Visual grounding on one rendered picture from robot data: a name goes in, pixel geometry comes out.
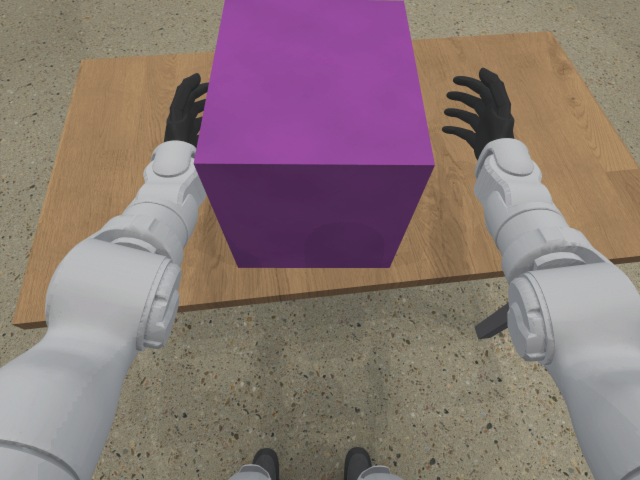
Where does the robot left upper arm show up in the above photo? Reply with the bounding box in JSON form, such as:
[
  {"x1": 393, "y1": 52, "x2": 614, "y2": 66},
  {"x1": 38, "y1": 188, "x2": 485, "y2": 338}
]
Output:
[{"x1": 0, "y1": 238, "x2": 182, "y2": 480}]

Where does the left robot hand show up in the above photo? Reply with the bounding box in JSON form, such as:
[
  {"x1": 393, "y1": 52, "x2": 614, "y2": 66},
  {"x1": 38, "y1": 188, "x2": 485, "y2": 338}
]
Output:
[{"x1": 164, "y1": 73, "x2": 209, "y2": 148}]

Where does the right robot forearm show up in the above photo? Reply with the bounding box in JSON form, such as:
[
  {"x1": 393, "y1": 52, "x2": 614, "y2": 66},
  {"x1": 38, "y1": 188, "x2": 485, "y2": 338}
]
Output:
[{"x1": 474, "y1": 138, "x2": 640, "y2": 308}]

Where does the right robot hand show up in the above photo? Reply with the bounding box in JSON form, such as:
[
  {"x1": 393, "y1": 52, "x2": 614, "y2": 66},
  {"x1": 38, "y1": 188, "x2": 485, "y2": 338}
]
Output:
[{"x1": 442, "y1": 68, "x2": 514, "y2": 161}]

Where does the left robot forearm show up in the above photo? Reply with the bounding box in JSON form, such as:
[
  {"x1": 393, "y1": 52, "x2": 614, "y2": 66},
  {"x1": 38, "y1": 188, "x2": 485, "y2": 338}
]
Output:
[{"x1": 45, "y1": 140, "x2": 206, "y2": 327}]

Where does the carton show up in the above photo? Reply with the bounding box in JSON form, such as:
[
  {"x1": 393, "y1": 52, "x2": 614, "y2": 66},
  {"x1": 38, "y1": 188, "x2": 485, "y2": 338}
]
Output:
[{"x1": 194, "y1": 0, "x2": 435, "y2": 268}]

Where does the table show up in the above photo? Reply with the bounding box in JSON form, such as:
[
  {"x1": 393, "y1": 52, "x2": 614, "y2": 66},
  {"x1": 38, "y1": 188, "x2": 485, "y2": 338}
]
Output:
[{"x1": 12, "y1": 31, "x2": 640, "y2": 339}]

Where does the left robot shin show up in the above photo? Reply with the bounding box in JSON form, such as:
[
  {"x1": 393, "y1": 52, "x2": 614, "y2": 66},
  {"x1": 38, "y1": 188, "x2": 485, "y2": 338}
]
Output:
[{"x1": 238, "y1": 464, "x2": 270, "y2": 478}]

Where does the right robot foot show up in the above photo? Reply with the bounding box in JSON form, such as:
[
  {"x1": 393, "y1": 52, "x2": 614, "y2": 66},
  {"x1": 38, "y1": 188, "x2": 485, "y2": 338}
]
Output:
[{"x1": 344, "y1": 447, "x2": 372, "y2": 480}]

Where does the robot right upper arm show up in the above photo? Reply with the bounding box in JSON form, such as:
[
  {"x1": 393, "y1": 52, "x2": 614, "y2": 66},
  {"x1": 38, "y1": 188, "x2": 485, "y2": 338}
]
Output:
[{"x1": 507, "y1": 262, "x2": 640, "y2": 480}]

